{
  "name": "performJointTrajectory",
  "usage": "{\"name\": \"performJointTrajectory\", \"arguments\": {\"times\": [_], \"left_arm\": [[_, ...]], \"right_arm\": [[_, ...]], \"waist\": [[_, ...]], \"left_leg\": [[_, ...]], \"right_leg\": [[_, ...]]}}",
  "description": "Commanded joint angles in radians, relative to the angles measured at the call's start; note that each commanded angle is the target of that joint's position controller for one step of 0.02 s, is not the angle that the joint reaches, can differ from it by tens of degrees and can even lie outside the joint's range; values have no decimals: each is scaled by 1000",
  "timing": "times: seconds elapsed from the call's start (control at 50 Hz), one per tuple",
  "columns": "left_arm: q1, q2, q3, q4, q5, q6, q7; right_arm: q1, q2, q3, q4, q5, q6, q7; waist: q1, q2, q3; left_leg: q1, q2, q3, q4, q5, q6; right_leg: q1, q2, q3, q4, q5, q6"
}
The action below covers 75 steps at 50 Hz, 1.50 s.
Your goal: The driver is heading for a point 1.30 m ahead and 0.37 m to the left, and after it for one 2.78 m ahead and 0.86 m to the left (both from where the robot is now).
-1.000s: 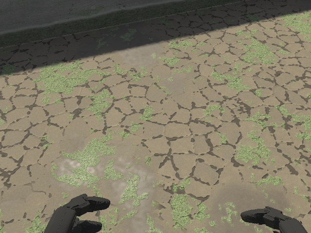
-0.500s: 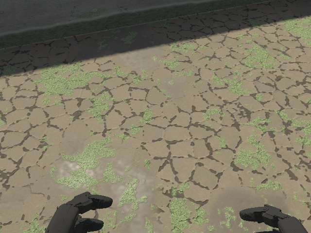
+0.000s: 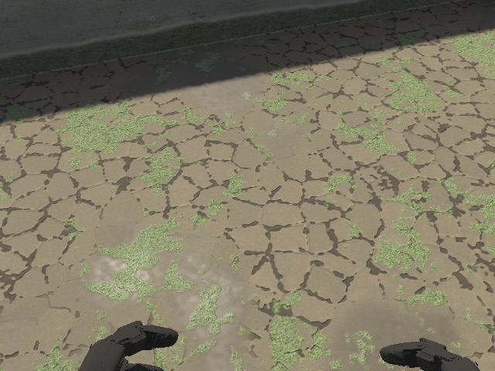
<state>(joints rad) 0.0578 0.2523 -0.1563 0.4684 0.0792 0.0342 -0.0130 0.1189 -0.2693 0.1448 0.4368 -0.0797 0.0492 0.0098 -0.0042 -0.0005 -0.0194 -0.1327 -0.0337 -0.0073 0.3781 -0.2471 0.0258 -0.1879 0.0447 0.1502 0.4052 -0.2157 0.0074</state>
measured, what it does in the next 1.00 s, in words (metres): stands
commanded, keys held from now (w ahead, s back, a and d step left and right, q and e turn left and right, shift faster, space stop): w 1.00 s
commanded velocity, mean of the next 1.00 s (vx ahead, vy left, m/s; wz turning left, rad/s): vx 0.50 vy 0.00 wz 0.00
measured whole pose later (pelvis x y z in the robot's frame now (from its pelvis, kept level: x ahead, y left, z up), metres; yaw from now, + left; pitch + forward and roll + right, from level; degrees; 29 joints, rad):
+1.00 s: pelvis +0.00 +0.01 +0.00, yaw +1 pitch +0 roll +0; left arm 0.09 0.25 -0.15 0.48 0.08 0.03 -0.01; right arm 0.13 -0.26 0.15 0.48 -0.08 0.06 0.01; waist 0.00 0.00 -0.02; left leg -0.11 -0.05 -0.02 0.33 -0.21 0.04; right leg -0.17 0.02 0.14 0.36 -0.19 0.02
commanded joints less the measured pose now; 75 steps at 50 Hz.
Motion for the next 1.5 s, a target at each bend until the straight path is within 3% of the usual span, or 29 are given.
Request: {"name": "performJointTrajectory", "arguments": {"times": [0.02,0.26,0.78,0.88,1.04,1.5], "left_arm": [[-110,85,33,-102,0,-19,4],[-86,86,37,-93,-4,-18,-4],[-53,83,41,-86,-3,-19,1],[-60,78,35,-85,3,-18,11],[-49,81,38,-84,-2,-17,2],[-28,81,41,-82,-2,-18,4]], "right_arm": [[-89,-88,-33,-98,0,-18,-4],[-85,-88,-37,-88,-2,-8,-1],[-77,-83,-36,-62,-3,-4,-6],[-72,-80,-31,-58,-2,-12,-7],[-74,-83,-34,-55,-4,-2,-5],[-69,-80,-33,-43,-5,-2,-8]], "waist": [[0,-6,-98],[0,-11,-82],[0,-4,-86],[0,-1,-96],[1,-13,-77],[0,-5,-80]], "left_leg": [[86,118,-123,-43,181,11],[80,116,-131,-58,135,14],[107,111,-142,-67,211,24],[115,110,-141,-71,262,24],[102,108,-147,-84,190,23],[110,105,-153,-86,217,27]], "right_leg": [[-29,-106,80,-41,259,-33],[-37,-108,75,-59,223,-33],[-25,-109,63,-72,246,-27],[-12,-107,63,-71,271,-23],[-24,-110,59,-81,226,-24],[-18,-110,55,-89,238,-22]]}}
Keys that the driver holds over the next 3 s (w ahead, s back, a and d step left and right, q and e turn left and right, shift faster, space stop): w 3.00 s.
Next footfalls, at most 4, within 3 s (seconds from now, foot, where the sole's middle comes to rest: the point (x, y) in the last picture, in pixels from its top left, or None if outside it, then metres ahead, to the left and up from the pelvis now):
none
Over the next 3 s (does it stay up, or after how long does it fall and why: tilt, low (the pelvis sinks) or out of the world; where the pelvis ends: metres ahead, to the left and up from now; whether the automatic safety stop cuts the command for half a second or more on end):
stays up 0.00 0.01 0.00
